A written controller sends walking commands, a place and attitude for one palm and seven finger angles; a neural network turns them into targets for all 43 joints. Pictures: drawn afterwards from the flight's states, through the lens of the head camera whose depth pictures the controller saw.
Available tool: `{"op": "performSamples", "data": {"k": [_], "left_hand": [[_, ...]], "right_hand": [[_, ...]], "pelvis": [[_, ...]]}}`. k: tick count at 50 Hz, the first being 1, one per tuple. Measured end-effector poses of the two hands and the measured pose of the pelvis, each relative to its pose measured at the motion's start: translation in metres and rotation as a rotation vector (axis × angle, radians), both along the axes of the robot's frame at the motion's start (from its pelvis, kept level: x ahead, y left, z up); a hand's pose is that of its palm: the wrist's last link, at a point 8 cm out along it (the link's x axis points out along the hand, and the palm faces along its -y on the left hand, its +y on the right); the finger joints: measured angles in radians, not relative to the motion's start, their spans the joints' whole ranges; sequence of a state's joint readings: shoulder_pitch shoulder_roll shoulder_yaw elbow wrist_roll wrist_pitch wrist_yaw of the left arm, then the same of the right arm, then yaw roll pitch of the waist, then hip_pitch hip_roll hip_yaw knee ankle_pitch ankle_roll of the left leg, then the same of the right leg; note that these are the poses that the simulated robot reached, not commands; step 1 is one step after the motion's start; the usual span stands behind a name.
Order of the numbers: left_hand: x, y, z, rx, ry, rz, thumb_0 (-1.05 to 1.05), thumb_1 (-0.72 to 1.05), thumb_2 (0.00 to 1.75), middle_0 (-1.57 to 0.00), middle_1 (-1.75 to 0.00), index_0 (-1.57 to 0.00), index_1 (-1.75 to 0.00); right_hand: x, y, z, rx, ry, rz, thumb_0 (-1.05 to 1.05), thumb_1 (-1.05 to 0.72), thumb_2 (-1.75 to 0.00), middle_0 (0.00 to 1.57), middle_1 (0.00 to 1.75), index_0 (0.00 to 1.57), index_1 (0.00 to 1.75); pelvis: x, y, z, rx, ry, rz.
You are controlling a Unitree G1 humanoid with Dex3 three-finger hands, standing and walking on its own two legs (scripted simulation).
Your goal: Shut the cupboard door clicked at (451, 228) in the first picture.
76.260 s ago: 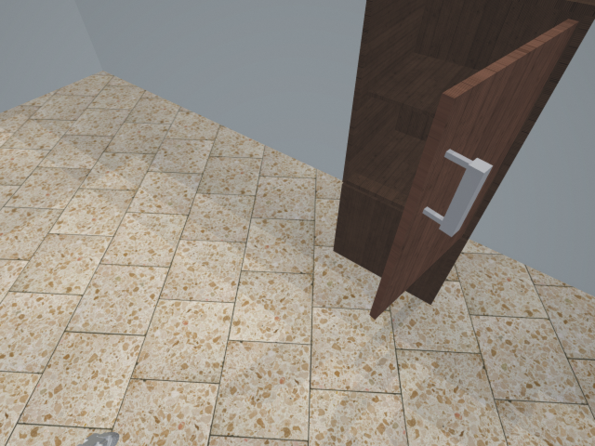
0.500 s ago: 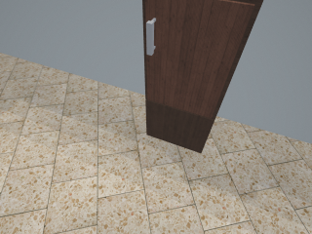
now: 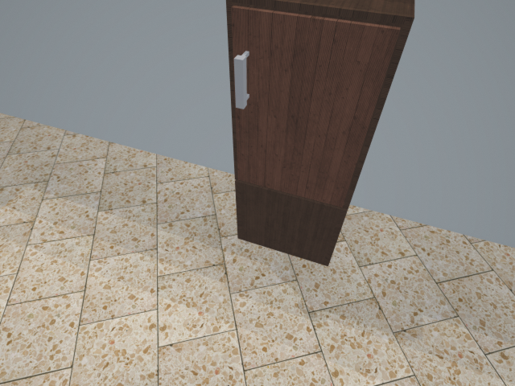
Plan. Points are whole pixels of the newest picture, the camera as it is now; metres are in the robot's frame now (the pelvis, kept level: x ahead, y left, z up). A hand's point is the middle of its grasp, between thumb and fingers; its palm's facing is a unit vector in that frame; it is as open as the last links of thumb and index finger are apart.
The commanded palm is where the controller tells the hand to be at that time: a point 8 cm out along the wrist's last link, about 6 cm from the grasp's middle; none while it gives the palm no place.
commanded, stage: let the arm hang, fingers relaxed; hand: left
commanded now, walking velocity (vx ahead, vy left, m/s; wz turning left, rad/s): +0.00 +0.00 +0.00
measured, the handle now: (243, 79) +0.86 +0.08 +0.07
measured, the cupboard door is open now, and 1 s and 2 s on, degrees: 0 0 0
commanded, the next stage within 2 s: look to check the result in 0.04 s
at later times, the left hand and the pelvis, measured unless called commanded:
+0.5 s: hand out of the picture -0.02 +0.16 -0.18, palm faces +0.03 -0.98 -0.18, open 7.4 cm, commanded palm none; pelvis +0.01 +0.00 +0.00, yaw +0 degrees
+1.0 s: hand out of the picture +0.00 +0.16 -0.17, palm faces +0.03 -0.98 -0.18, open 7.4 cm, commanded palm none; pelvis +0.02 -0.01 +0.00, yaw +0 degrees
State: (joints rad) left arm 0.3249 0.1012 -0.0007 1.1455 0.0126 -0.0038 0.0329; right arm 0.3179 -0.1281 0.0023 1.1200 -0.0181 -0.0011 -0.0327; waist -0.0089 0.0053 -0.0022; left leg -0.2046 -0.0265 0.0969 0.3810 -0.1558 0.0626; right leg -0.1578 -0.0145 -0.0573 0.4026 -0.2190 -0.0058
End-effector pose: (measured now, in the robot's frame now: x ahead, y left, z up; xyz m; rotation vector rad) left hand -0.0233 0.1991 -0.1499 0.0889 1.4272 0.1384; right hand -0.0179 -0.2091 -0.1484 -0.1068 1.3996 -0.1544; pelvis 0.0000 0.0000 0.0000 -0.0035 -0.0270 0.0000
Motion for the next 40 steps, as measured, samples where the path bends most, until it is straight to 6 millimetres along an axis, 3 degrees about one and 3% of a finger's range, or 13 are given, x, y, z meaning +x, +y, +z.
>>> {"op": "performSamples", "data": {"k": [18, 40], "left_hand": [[-0.007, 0.012, 0.005, 0.038, 0.056, -0.005, 0.0, 0.91, 0.9, -0.2, -0.3, -0.2, -0.3], [0.02, 0.006, 0.004, 0.03, 0.006, -0.014, 0.0, 0.91, 0.9, -0.2, -0.3, -0.2, -0.3]], "right_hand": [[-0.01, -0.006, 0.001, -0.005, 0.058, -0.009, 0.0, -0.91, -0.9, 0.2, 0.3, 0.19, 0.3], [0.017, -0.014, 0.002, -0.014, 0.01, 0.008, 0.0, -0.91, -0.9, 0.2, 0.3, 0.2, 0.3]], "pelvis": [[0.005, -0.003, 0.001, 0.0, 0.004, -0.005], [0.013, -0.007, 0.002, 0.001, -0.001, -0.004]]}}
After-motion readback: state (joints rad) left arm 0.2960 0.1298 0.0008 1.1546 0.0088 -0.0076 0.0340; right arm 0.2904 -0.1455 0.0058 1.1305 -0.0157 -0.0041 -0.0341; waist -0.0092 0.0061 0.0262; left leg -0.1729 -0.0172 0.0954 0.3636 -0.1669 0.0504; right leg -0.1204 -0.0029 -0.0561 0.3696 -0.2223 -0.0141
